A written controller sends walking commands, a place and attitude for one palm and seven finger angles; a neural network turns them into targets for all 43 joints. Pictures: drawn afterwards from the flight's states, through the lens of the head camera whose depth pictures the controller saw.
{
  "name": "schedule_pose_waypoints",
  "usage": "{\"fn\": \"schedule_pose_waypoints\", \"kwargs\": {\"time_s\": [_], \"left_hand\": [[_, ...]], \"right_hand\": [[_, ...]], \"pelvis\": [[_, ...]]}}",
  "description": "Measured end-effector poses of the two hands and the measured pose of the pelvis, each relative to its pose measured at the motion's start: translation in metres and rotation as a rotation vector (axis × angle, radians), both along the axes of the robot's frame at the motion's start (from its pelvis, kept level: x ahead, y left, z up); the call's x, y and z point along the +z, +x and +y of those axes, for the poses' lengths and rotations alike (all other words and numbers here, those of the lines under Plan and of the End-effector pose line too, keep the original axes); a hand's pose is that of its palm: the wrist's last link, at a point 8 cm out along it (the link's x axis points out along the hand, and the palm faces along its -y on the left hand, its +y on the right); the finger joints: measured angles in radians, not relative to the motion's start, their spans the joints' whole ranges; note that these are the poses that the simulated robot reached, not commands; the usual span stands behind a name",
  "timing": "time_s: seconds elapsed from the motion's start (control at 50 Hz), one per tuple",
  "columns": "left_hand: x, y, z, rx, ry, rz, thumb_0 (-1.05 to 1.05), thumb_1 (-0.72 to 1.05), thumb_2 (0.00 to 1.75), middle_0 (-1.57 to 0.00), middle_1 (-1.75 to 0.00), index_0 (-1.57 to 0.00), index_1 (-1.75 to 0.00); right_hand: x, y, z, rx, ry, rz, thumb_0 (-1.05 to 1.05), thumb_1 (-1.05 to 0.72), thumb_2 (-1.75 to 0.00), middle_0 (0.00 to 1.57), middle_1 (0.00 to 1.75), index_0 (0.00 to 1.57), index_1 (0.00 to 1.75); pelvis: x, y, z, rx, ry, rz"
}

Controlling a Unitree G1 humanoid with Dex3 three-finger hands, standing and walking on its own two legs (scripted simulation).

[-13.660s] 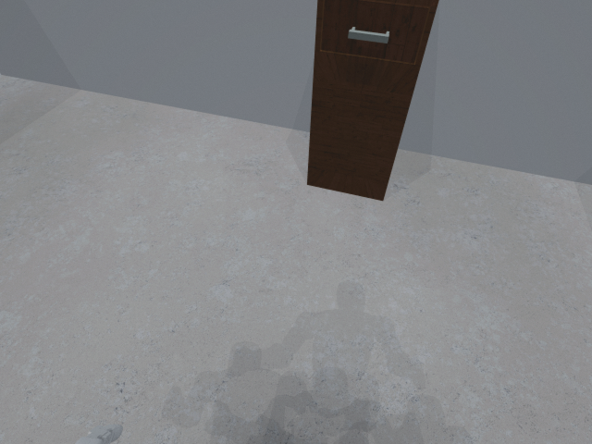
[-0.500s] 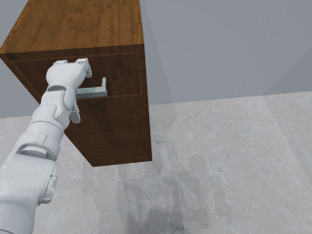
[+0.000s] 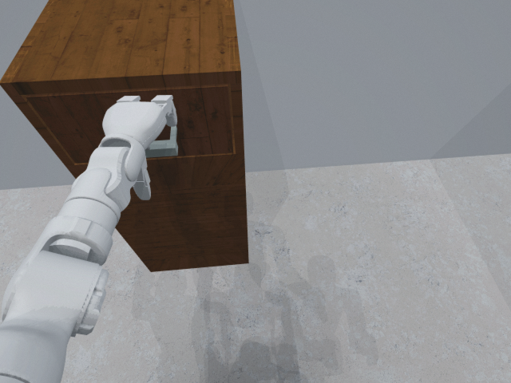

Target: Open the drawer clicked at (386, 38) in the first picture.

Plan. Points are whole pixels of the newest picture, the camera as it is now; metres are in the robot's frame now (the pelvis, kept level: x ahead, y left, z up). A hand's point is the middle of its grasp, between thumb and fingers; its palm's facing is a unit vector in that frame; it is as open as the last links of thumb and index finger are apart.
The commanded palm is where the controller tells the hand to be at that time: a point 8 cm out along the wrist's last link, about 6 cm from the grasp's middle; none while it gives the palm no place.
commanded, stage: move the hooked fingers above the handle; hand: left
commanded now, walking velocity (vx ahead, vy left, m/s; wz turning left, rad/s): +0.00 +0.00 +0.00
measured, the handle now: (141, 141) +0.55 +0.21 +0.02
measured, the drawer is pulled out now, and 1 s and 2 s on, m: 0.00 0.00 0.00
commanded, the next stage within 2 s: lower the fingers behind the handle in 0.40 s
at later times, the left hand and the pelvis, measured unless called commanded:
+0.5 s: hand (114, 151) +0.48 +0.23 +0.07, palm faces -0.17 +0.04 -0.98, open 13.8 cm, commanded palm +0.48 +0.21 +0.13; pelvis -0.01 -0.01 +0.00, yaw -1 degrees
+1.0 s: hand (137, 155) +0.50 +0.20 +0.04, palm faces -0.13 -0.02 -0.99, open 13.8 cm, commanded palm +0.48 +0.21 +0.09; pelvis -0.01 +0.01 -0.01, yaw -2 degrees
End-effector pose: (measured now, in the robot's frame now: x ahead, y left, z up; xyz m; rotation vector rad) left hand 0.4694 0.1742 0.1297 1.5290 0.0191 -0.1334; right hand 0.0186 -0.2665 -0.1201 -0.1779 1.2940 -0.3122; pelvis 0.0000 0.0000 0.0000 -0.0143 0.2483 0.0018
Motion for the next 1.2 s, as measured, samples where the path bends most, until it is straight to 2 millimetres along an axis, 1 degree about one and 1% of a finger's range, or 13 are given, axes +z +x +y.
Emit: {"fn": "schedule_pose_waypoints", "kwargs": {"time_s": [0.06, 0.16, 0.24, 0.3, 0.38, 0.46, 0.52, 0.6, 0.68, 0.82, 0.96, 1.1, 1.2], "left_hand": [[0.004, 0.007, -0.015, -0.046, -0.034, -0.082, -0.01, -0.49, 0.3, -0.33, -1.21, -0.32, -1.2], [0.009, 0.017, -0.013, 0.023, -0.001, -0.189, 0.0, -0.49, 0.3, -0.39, -1.26, -0.32, -1.2], [0.01, 0.018, -0.012, 0.097, 0.044, -0.177, 0.0, -0.49, 0.3, -0.4, -1.27, -0.33, -1.23], [0.009, 0.017, 0.001, 0.19, 0.058, -0.113, 0.0, -0.49, 0.3, -0.38, -1.25, -0.34, -1.25], [0.006, 0.014, 0.031, 0.285, 0.071, -0.008, 0.0, -0.49, 0.3, -0.35, -1.23, -0.33, -1.24], [0.0, 0.007, 0.051, 0.239, 0.1, 0.059, 0.0, -0.49, 0.3, -0.34, -1.22, -0.33, -1.22], [-0.006, 0.001, 0.045, 0.12, 0.084, 0.067, -0.01, -0.49, 0.3, -0.33, -1.21, -0.32, -1.22], [-0.012, -0.003, 0.022, -0.019, 0.002, 0.007, -0.01, -0.49, 0.3, -0.33, -1.21, -0.32, -1.21], [-0.016, 0.004, 0.012, -0.026, -0.042, -0.1, -0.01, -0.49, 0.3, -0.33, -1.21, -0.32, -1.21], [-0.021, 0.014, 0.02, 0.144, 0.033, -0.16, 0.0, -0.49, 0.3, -0.33, -1.22, -0.32, -1.21], [-0.03, 0.014, 0.024, 0.213, 0.053, 0.014, 0.0, -0.49, 0.3, -0.33, -1.21, -0.32, -1.22], [-0.04, 0.013, 0.023, 0.075, 0.021, 0.016, 0.0, -0.49, 0.3, -0.33, -1.21, -0.32, -1.21], [-0.055, 0.009, 0.029, 0.065, 0.011, -0.043, 0.0, -0.49, 0.3, -0.32, -1.21, -0.32, -1.21]], "right_hand": [[0.001, 0.002, -0.003, -0.004, -0.014, -0.024, 0.0, -0.91, -0.9, 0.21, 0.3, 0.2, 0.3], [-0.006, -0.003, -0.002, -0.009, 0.003, -0.027, 0.0, -0.91, -0.9, 0.2, 0.3, 0.2, 0.3], [-0.012, -0.009, 0.001, -0.029, 0.035, -0.012, 0.0, -0.91, -0.9, 0.2, 0.3, 0.2, 0.3], [-0.012, -0.012, 0.002, -0.055, 0.042, -0.014, 0.0, -0.91, -0.9, 0.2, 0.3, 0.2, 0.3], [-0.006, -0.017, -0.001, -0.073, 0.021, -0.018, 0.0, -0.91, -0.9, 0.21, 0.3, 0.2, 0.3], [0.002, -0.024, -0.011, -0.057, -0.025, 0.004, 0.0, -0.91, -0.9, 0.21, 0.3, 0.2, 0.3], [0.006, -0.029, -0.018, -0.029, -0.058, 0.043, 0.0, -0.91, -0.9, 0.21, 0.3, 0.2, 0.3], [0.009, -0.03, -0.025, -0.009, -0.087, 0.073, 0.0, -0.91, -0.9, 0.21, 0.3, 0.2, 0.3], [0.007, -0.027, -0.023, -0.007, -0.086, 0.058, 0.0, -0.91, -0.9, 0.2, 0.3, 0.2, 0.3], [-0.009, -0.024, -0.001, -0.02, 0.009, 0.038, 0.0, -0.91, -0.9, 0.2, 0.3, 0.2, 0.3], [-0.011, -0.027, 0.019, -0.056, 0.051, 0.026, 0.0, -0.91, -0.9, 0.21, 0.3, 0.2, 0.3], [-0.006, -0.04, 0.012, -0.053, -0.004, 0.056, 0.0, -0.91, -0.9, 0.21, 0.3, 0.21, 0.3], [-0.006, -0.05, 0.001, -0.037, -0.028, 0.105, 0.0, -0.91, -0.9, 0.21, 0.3, 0.2, 0.3]], "pelvis": [[-0.002, -0.002, 0.0, -0.01, 0.002, 0.012], [-0.005, -0.006, 0.0, -0.033, 0.008, 0.041], [-0.004, -0.008, -0.001, -0.048, 0.013, 0.042], [-0.002, -0.008, -0.004, -0.056, 0.016, 0.029], [0.0, -0.01, -0.007, -0.051, 0.016, 0.017], [0.001, -0.009, -0.009, -0.033, 0.009, 0.02], [-0.001, -0.008, -0.008, -0.015, 0.003, 0.022], [-0.004, -0.007, -0.004, -0.002, -0.002, 0.03], [-0.008, -0.007, 0.0, -0.006, -0.004, 0.055], [-0.011, -0.008, 0.005, -0.028, -0.003, 0.084], [-0.007, -0.007, 0.005, -0.034, -0.001, 0.061], [-0.01, -0.007, 0.005, -0.032, -0.003, 0.073], [-0.015, -0.007, 0.006, -0.028, -0.006, 0.102]]}}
